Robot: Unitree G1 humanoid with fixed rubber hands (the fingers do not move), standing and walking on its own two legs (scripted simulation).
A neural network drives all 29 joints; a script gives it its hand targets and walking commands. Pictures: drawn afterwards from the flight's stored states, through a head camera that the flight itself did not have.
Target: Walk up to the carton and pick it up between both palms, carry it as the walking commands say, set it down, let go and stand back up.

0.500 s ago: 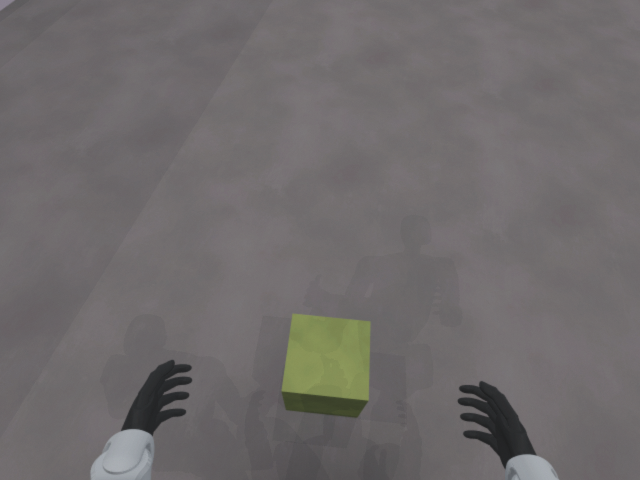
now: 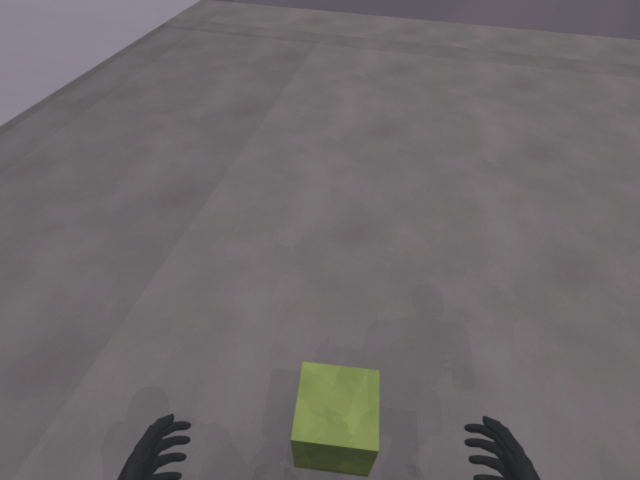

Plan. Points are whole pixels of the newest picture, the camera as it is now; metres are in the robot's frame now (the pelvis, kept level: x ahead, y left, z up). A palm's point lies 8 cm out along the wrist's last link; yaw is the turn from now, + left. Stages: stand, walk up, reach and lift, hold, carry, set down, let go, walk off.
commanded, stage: let go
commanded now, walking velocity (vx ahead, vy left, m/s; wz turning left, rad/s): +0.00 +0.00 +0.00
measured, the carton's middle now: (335, 420) +0.43 -0.04 -0.65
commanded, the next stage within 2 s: stand in 0.08 s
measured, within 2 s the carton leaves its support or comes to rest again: neither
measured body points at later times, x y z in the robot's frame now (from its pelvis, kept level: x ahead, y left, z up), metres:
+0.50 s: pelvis +0.02 -0.01 +0.00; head +0.02 -0.02 +0.45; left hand +0.15 +0.29 -0.09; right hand +0.17 -0.30 -0.10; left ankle -0.03 +0.10 -0.74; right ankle -0.01 -0.12 -0.74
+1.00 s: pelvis +0.01 -0.01 +0.01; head +0.00 -0.02 +0.46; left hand +0.12 +0.30 -0.10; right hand +0.13 -0.31 -0.10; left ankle -0.03 +0.10 -0.74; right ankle -0.01 -0.12 -0.74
